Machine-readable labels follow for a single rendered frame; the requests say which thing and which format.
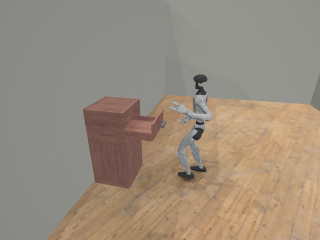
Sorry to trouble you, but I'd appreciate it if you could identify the robot left forearm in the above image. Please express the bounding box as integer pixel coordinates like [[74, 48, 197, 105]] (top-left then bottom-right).
[[185, 109, 212, 121]]

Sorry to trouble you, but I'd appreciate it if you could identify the robot right hand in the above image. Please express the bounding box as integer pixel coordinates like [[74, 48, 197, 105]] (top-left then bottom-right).
[[179, 115, 191, 126]]

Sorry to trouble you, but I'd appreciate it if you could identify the robot right shin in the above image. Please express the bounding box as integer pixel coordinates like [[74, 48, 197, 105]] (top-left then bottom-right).
[[190, 147, 203, 169]]

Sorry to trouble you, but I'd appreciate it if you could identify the robot left hand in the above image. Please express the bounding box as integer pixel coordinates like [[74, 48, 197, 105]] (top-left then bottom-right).
[[169, 101, 187, 114]]

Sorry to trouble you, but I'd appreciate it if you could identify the drawer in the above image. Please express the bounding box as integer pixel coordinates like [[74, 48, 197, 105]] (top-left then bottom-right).
[[125, 109, 163, 142]]

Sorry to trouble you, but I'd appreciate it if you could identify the cabinet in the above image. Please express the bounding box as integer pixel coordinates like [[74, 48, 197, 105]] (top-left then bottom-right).
[[83, 96, 143, 189]]

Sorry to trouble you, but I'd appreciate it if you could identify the handle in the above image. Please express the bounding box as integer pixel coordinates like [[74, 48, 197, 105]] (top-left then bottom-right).
[[157, 121, 166, 128]]

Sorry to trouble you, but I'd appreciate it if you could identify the left robot upper arm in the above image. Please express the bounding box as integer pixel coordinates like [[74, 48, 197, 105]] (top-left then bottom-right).
[[195, 95, 212, 121]]

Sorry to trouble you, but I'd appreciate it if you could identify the right robot foot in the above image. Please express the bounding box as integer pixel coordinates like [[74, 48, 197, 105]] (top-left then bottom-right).
[[191, 166, 207, 172]]

